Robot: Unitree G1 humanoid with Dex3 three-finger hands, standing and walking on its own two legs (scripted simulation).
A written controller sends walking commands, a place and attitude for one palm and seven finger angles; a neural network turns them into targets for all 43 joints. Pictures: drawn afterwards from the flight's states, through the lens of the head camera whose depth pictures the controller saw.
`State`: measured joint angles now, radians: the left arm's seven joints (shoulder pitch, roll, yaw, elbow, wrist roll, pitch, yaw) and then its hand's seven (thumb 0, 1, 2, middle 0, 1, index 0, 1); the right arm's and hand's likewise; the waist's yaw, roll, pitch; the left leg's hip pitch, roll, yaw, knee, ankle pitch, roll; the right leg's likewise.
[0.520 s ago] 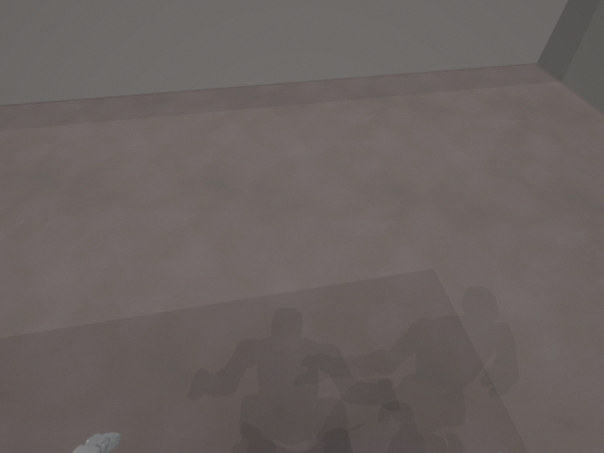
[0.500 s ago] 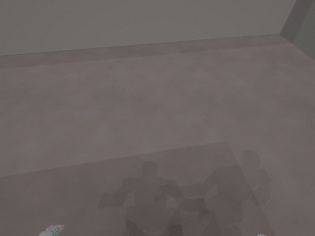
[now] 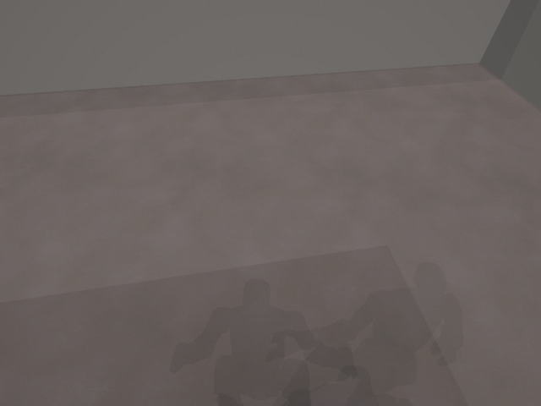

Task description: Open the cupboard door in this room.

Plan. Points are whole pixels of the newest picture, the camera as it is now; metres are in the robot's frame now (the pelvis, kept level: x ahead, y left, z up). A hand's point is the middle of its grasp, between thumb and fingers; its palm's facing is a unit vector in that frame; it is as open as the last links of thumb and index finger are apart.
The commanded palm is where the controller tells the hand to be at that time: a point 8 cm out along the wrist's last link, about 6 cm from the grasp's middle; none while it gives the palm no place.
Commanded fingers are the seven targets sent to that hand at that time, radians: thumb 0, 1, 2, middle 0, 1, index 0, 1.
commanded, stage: stand and wait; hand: left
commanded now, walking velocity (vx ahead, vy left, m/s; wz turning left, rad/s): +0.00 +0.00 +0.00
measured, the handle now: out of the picture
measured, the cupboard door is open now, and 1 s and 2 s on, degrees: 0 0 0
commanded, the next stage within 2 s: turn or walk to find it in 0.38 s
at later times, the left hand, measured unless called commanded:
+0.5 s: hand out of the picture +0.06 +0.24 -0.15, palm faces -0.02 -0.94 -0.33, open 7.4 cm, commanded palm none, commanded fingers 0.00 0.90 0.90 -0.20 -0.30 -0.20 -0.30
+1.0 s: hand out of the picture +0.00 +0.20 -0.17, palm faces +0.20 -0.95 -0.25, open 7.4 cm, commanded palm none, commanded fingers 0.00 0.90 0.90 -0.20 -0.30 -0.20 -0.30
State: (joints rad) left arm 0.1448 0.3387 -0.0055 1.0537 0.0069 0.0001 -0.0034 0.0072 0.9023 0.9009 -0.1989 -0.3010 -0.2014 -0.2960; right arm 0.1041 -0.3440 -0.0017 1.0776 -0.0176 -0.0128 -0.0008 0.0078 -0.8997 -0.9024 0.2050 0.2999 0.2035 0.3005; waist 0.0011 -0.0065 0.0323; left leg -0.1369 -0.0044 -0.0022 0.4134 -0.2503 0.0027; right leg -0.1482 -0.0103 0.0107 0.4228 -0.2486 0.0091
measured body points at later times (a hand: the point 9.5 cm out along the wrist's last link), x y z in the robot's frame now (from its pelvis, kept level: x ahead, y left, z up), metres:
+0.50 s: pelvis -0.02 +0.00 +0.00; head -0.02 +0.00 +0.45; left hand +0.06 +0.29 -0.13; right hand +0.05 -0.30 -0.13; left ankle -0.02 +0.12 -0.74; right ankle -0.01 -0.13 -0.74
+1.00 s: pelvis -0.05 -0.01 -0.01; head -0.02 -0.01 +0.44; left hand -0.01 +0.25 -0.15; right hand +0.02 -0.24 -0.16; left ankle -0.02 +0.12 -0.74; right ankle -0.06 -0.14 -0.72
